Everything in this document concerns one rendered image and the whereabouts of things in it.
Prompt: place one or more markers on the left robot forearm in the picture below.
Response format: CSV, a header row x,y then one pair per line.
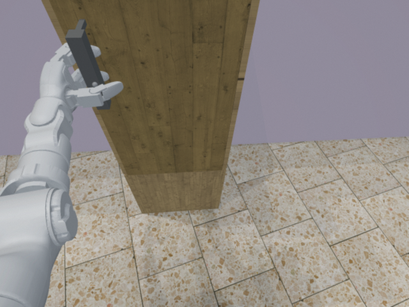
x,y
45,158

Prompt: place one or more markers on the robot left hand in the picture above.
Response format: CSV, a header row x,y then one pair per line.
x,y
56,81

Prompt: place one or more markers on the handle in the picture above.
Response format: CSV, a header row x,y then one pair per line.
x,y
80,47

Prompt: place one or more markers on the left robot upper arm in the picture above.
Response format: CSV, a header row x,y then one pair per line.
x,y
33,227

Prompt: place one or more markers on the cupboard door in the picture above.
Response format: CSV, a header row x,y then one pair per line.
x,y
178,61

